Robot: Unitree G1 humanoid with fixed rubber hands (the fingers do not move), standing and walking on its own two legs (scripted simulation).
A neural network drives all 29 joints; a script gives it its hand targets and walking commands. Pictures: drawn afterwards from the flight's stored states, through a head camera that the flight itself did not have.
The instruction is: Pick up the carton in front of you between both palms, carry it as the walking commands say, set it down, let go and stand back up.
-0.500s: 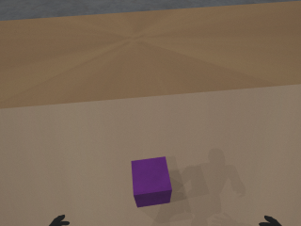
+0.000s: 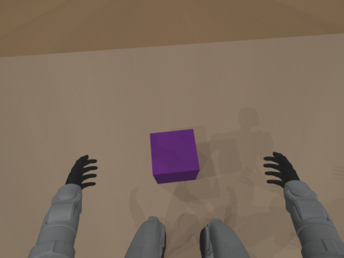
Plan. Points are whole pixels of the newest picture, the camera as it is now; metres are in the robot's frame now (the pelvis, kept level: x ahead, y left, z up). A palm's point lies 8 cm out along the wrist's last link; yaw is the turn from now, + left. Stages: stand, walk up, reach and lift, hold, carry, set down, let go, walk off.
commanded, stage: reach and lift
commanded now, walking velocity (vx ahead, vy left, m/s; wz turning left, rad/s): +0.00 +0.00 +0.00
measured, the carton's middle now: (174, 158) +0.48 +0.05 -0.60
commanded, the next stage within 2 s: none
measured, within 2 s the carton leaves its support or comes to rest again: neither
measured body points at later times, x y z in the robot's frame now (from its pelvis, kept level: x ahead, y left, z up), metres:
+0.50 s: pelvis -0.08 +0.00 -0.06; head +0.21 +0.01 +0.28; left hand +0.43 +0.25 -0.15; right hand +0.47 -0.17 -0.15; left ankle +0.02 +0.12 -0.69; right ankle +0.02 -0.12 -0.69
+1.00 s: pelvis -0.03 +0.00 -0.14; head +0.32 +0.01 +0.15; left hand +0.47 +0.24 -0.29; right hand +0.52 -0.14 -0.30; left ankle +0.02 +0.12 -0.69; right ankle +0.02 -0.13 -0.69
